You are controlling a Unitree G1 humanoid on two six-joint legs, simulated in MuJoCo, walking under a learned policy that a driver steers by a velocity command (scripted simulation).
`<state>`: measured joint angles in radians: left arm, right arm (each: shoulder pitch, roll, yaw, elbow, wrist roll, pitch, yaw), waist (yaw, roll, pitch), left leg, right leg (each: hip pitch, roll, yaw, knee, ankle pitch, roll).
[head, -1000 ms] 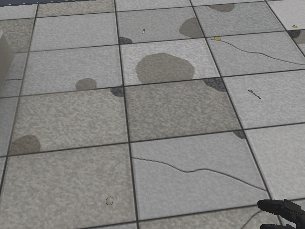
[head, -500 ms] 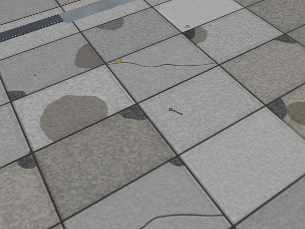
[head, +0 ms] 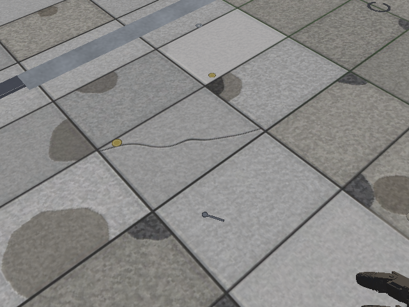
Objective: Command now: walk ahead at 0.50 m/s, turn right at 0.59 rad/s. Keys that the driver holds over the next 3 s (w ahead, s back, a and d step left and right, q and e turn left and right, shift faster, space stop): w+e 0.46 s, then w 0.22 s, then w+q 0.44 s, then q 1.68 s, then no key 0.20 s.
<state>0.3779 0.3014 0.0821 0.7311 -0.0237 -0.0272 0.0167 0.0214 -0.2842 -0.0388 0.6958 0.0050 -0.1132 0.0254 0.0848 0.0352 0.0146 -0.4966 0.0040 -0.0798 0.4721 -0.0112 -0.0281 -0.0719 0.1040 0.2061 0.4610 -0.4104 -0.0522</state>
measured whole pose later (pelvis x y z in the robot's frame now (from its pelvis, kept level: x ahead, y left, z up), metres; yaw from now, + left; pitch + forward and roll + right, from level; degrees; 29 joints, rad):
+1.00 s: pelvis +0.52 -0.12 +0.00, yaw -15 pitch +2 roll -2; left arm 0.31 0.28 0.06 0.79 0.00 -0.07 0.00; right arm 0.12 -0.27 -0.03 0.78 0.02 -0.06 0.05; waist 0.06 0.05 0.02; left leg -0.64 0.07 -0.01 0.61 0.07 0.02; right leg 0.09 0.06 -0.11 0.20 -0.32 -0.03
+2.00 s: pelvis +0.82 -0.14 +0.00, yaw +21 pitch +1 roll -2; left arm 0.11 0.31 0.08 0.74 0.01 0.03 0.03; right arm 0.22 -0.30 -0.07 0.63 -0.01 0.06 0.00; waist 0.00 -0.03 0.05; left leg -0.33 0.00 -0.01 0.61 -0.31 0.04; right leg -0.43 -0.07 -0.06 0.79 -0.44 0.05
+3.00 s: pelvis +0.80 -0.12 +0.01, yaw +53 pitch +1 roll -1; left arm 0.14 0.34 0.09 0.76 0.00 0.03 0.02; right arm 0.17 -0.28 -0.05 0.59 -0.01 0.02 -0.01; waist 0.01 -0.05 0.06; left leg -0.27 -0.02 -0.02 0.48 -0.24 0.05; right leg -0.48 -0.04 -0.01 1.10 -0.44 0.07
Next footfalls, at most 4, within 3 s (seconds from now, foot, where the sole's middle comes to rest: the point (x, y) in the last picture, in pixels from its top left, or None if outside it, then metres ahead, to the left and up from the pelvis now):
0.02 left None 0.18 0.13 -0.77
0.54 right None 0.41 -0.19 -0.77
1.08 left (256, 222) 0.78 -0.07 -0.77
1.52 right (309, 186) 0.95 -0.27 -0.77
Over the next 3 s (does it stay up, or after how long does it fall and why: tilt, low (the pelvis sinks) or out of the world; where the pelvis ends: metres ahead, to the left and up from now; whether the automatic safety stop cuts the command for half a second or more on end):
stays up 0.80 -0.12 0.01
